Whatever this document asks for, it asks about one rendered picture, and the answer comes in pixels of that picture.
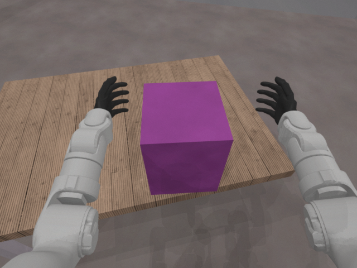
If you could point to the right robot upper arm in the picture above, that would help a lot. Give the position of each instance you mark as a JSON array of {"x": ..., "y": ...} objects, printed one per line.
[{"x": 331, "y": 227}]

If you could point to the right robot hand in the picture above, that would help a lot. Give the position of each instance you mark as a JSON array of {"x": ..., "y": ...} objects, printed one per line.
[{"x": 284, "y": 99}]

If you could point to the table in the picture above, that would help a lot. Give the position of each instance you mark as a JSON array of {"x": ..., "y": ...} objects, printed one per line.
[{"x": 38, "y": 117}]

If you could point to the robot right forearm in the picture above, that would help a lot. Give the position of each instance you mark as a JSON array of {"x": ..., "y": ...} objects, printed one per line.
[{"x": 319, "y": 175}]

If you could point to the left robot upper arm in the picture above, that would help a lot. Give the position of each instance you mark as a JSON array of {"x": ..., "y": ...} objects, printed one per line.
[{"x": 65, "y": 234}]

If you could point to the carton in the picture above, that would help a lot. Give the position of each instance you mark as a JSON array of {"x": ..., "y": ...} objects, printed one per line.
[{"x": 185, "y": 137}]

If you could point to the robot left forearm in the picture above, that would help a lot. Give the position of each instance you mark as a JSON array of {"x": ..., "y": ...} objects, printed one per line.
[{"x": 78, "y": 182}]

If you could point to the left robot hand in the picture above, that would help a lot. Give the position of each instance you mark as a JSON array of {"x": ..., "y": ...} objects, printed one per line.
[{"x": 105, "y": 96}]

